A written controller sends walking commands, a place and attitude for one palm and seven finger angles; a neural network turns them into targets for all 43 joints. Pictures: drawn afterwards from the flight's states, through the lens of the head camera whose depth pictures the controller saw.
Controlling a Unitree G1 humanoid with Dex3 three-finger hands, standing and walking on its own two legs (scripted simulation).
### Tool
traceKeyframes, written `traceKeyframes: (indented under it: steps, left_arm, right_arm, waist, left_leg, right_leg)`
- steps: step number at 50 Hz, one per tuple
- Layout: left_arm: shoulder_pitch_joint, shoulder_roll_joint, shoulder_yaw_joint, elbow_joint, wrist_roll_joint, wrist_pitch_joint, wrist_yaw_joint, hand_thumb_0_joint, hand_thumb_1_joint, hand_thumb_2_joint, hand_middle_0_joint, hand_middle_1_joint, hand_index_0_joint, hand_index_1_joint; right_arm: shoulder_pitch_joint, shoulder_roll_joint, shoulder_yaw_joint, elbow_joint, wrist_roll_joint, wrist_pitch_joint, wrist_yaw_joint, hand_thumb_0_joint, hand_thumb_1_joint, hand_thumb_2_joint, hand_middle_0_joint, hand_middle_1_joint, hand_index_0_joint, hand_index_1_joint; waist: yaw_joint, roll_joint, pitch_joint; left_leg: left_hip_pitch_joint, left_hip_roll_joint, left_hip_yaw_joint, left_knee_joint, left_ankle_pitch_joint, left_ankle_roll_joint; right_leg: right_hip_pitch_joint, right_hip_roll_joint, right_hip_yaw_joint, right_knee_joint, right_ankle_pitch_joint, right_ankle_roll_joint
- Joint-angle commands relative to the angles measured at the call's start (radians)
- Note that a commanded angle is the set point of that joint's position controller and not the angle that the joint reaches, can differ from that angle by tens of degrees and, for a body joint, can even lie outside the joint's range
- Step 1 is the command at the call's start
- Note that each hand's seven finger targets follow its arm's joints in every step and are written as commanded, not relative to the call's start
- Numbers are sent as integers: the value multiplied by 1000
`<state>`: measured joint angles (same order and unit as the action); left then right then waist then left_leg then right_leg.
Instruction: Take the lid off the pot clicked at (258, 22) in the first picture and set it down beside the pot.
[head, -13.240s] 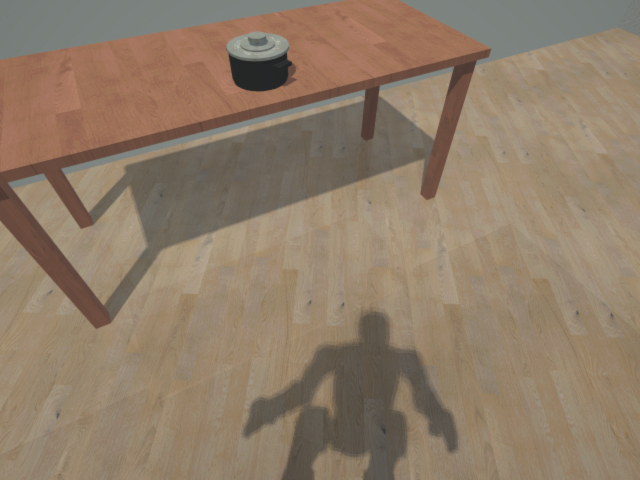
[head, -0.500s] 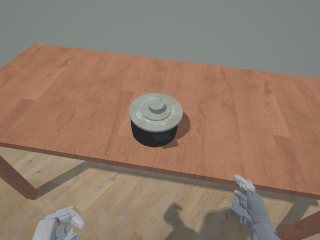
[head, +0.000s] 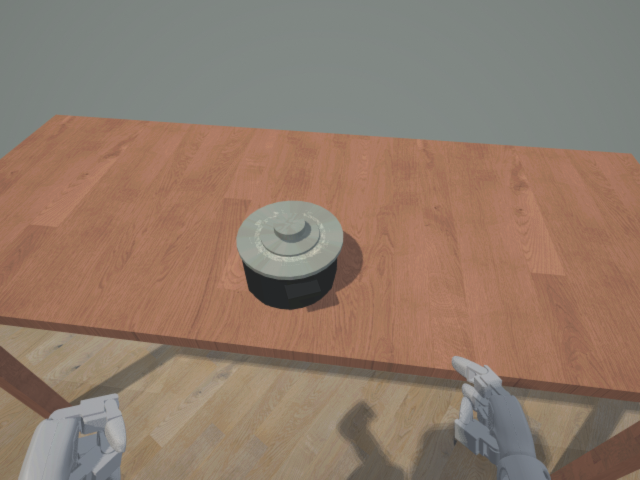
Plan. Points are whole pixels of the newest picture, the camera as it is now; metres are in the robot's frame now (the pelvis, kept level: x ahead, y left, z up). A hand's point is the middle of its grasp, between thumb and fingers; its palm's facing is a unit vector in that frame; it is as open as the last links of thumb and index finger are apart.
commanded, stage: raise the hand higher, near the body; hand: left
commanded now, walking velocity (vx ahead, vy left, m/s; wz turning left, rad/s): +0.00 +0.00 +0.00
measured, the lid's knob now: (289, 226) +0.48 +0.11 +0.04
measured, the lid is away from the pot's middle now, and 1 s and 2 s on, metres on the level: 0.00 0.00 0.00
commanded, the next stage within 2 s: reach forward and open the fingers in 0.40 s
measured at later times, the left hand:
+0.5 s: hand (92, 399) +0.16 +0.25 +0.10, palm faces +0.30 -0.87 -0.39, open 3.1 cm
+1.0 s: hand (71, 392) +0.17 +0.28 +0.09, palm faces -0.24 -0.06 -0.97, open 4.2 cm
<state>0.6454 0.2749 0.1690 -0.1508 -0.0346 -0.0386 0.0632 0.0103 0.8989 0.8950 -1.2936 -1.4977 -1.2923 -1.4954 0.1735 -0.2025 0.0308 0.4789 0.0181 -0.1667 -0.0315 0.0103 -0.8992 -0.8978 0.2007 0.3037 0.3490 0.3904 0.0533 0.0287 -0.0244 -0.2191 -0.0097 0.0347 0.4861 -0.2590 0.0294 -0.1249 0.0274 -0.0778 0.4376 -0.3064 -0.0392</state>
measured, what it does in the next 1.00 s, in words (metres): stands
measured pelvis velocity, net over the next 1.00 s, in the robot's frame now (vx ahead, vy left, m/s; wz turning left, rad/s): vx -0.04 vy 0.02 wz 0.00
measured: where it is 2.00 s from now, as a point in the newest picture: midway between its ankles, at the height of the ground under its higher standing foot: outside the picture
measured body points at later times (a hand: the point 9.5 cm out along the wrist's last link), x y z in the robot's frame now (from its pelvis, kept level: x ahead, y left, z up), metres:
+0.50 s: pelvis -0.01 +0.01 +0.00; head -0.02 +0.00 +0.45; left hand +0.14 +0.29 +0.12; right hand +0.22 -0.19 -0.04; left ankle +0.00 +0.10 -0.74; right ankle -0.04 -0.09 -0.74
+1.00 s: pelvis -0.04 +0.02 +0.00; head -0.05 -0.02 +0.45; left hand +0.18 +0.28 +0.14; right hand +0.22 -0.19 -0.04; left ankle +0.00 +0.10 -0.74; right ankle -0.04 -0.09 -0.74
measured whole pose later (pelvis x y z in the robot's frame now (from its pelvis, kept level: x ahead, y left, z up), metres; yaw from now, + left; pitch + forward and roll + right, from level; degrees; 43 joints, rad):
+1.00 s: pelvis -0.04 +0.02 +0.00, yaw +0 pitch -1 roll -1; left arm 0.30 0.65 0.06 -0.25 0.77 -0.01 -0.23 0.00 0.38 1.11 -1.10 -0.91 -1.10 -0.91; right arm 0.06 -0.28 0.00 0.43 0.05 0.05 0.01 0.01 -0.90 -0.90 0.20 0.30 0.24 0.33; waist 0.06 0.11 -0.02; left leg -0.25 -0.03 0.04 0.45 -0.18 0.06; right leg -0.17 0.01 -0.07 0.42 -0.23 -0.02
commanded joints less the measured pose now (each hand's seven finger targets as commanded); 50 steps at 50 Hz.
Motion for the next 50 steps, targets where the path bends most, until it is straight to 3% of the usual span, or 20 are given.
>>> traceKeyframes:
  steps: [1, 8, 11, 13, 14, 18, 22, 25, 26, 27, 29, 32, 35, 39, 41, 43, 44, 48, 49, 50]
  left_arm:
    - [14, 135, 85, -242, -2, -72, 19, 0, 900, 900, -1300, -1500, -1300, -1500]
    - [-15, 177, 125, -331, -2, -93, 23, 0, 900, 900, -1300, -1500, -1300, -1500]
    - [-16, 148, 95, -371, -5, -103, 21, 0, 900, 900, -1300, -1500, -1300, -1500]
    - [-20, 173, 128, -362, -4, -102, 24, 0, 900, 900, -1300, -1500, -1300, -1500]
    - [-35, 145, 98, -372, -5, -105, 22, 0, 900, 900, -1300, -1500, -1300, -1500]
    - [-62, 188, 142, -426, -7, -118, 29, 0, 900, 900, -1300, -1500, -1300, -1500]
    - [-71, 173, 137, -446, -9, -123, 29, 0, 900, 900, -1300, -1500, -1300, -1500]
    - [-84, 180, 151, -449, -13, -126, 32, 0, 900, 900, -1300, -1500, -1300, -1500]
    - [-168, 375, 69, -506, 412, -67, 48, 0, 877, 896, -1277, -1485, -1277, -1485]
    - [-170, 299, 73, -542, 421, -29, 63, 0, 852, 896, -1256, -1466, -1256, -1466]
    - [-93, 347, 61, -488, 608, 44, 65, 0, 795, 912, -1224, -1407, -1224, -1407]
    - [-125, 474, 100, -469, 780, 115, 29, 0, 697, 965, -1211, -1252, -1211, -1252]
    - [-186, 535, 92, -401, 840, 140, -42, 0, 596, 1027, -1178, -1145, -1178, -1145]
    - [-291, 512, 3, -372, 806, 126, -171, 0, 466, 1099, -1133, -1003, -1133, -1003]
    - [-356, 547, 11, -337, 789, 106, -220, 0, 405, 1127, -1109, -932, -1109, -932]
    - [-438, 638, 93, -352, 802, 68, -244, 0, 346, 1148, -1084, -861, -1084, -861]
    - [-464, 588, 44, -341, 797, 49, -250, 0, 317, 1156, -1071, -826, -1071, -826]
    - [-514, 630, 105, -233, 816, 21, -250, 0, 204, 1183, -1018, -684, -1018, -684]
    - [-559, 556, 23, -228, 803, 18, -252, 0, 176, 1190, -1005, -649, -1005, -649]
    - [-588, 581, 43, -212, 811, 18, -251, 0, 148, 1198, -992, -613, -992, -613]
  right_arm:
    - [-80, -101, -58, -84, 0, -6, -27, 0, -900, -900, 200, 300, 200, 300]
    - [-90, -104, -57, -84, 1, -5, -25, 0, -900, -900, 200, 300, 200, 300]
    - [-84, -101, -51, -90, -1, -10, -20, 0, -900, -900, 200, 300, 200, 300]
    - [-85, -105, -52, -81, -1, -5, -18, 0, -900, -900, 200, 300, 200, 300]
    - [-90, -100, -50, -89, 0, -6, -18, 0, -900, -900, 200, 300, 200, 300]
    - [-84, -107, -52, -86, -1, -8, -18, 0, -900, -900, 200, 300, 200, 300]
    - [-82, -106, -49, -85, -1, -10, -15, 0, -900, -900, 200, 300, 200, 300]
    - [-86, -105, -49, -83, 0, -7, -15, 0, -900, -900, 200, 300, 200, 300]
    - [-123, -166, -31, -84, -19, 45, 1, 0, -900, -900, 200, 300, 200, 300]
    - [-120, -134, -43, -123, -18, 74, 11, 0, -900, -900, 200, 300, 200, 300]
    - [-133, -138, -45, -133, -13, 126, 27, 0, -900, -900, 200, 300, 200, 300]
    - [-176, -158, -39, -158, -10, 214, 42, 0, -900, -900, 200, 300, 200, 300]
    - [-196, -153, -30, -158, 12, 237, 44, 0, -900, -900, 200, 300, 200, 300]
    - [-209, -160, -44, -156, 32, 232, 48, 0, -900, -900, 200, 300, 200, 300]
    - [-192, -167, -48, -140, 33, 235, 40, 0, -900, -900, 200, 300, 200, 300]
    - [-201, -169, -42, -140, 29, 227, 33, 0, -900, -900, 200, 300, 200, 300]
    - [-186, -159, -45, -137, 28, 224, 30, 0, -900, -900, 200, 300, 200, 300]
    - [-183, -161, -45, -121, 31, 234, 32, 0, -900, -900, 200, 300, 200, 300]
    - [-176, -157, -47, -120, 32, 235, 35, 0, -900, -900, 200, 300, 200, 300]
    - [-175, -164, -46, -111, 30, 238, 36, 0, -900, -900, 200, 300, 200, 300]
  waist:
    - [-4, 24, -19]
    - [5, 40, 11]
    - [1, 62, -3]
    - [5, 43, 15]
    - [-4, 20, 19]
    - [5, 31, 5]
    - [3, 63, 0]
    - [3, 34, 2]
    - [2, 95, 14]
    - [7, 126, -5]
    - [36, 116, -30]
    - [49, 99, -84]
    - [38, 108, -96]
    - [2, 84, -79]
    - [-10, 52, -46]
    - [2, 51, -70]
    - [-8, 60, -80]
    - [8, 75, -42]
    - [-11, 62, -48]
    - [-4, 62, -59]
  left_leg:
    - [114, 27, -25, -53, 235, 11]
    - [127, 35, -36, -76, 211, 7]
    - [135, 36, -43, -83, 221, 5]
    - [127, 40, -51, -87, 208, 1]
    - [122, 41, -51, -92, 196, 3]
    - [133, 42, -57, -92, 194, 1]
    - [139, 46, -60, -96, 205, -3]
    - [133, 48, -60, -97, 197, -2]
    - [28, 25, -37, -64, 241, 10]
    - [11, 29, -29, -60, 271, 2]
    - [-1, 37, -27, -58, 255, -6]
    - [-7, 30, -26, -57, 229, -1]
    - [11, 29, -39, -61, 205, 7]
    - [39, 25, -60, -73, 199, 21]
    - [43, 21, -67, -89, 169, 27]
    - [61, 18, -73, -91, 164, 33]
    - [78, 17, -69, -90, 171, 34]
    - [79, 13, -68, -113, 143, 29]
    - [88, 11, -65, -115, 141, 28]
    - [94, 13, -68, -126, 133, 24]
  right_leg:
    - [-92, -49, 42, -90, 255, 31]
    - [-91, -44, 41, -105, 204, 26]
    - [-78, -44, 36, -95, 201, 24]
    - [-85, -39, 34, -99, 186, 22]
    - [-86, -40, 30, -97, 175, 24]
    - [-78, -37, 34, -96, 171, 22]
    - [-75, -39, 34, -90, 175, 20]
    - [-74, -38, 34, -89, 171, 21]
    - [-174, -7, 67, -34, 180, 13]
    - [-159, -15, 23, -12, 174, 2]
    - [-149, 1, 58, -1, 147, -13]
    - [-112, -3, 90, -6, 139, -13]
    - [-105, -13, 87, -32, 122, 0]
    - [-117, -23, 70, -62, 139, 16]
    - [-137, -22, 65, -91, 116, 25]
    - [-131, -15, 71, -103, 117, 21]
    - [-125, -20, 57, -100, 107, 22]
    - [-139, -10, 61, -129, 81, 13]
    - [-131, -18, 45, -127, 71, 17]
    - [-141, -16, 45, -133, 62, 17]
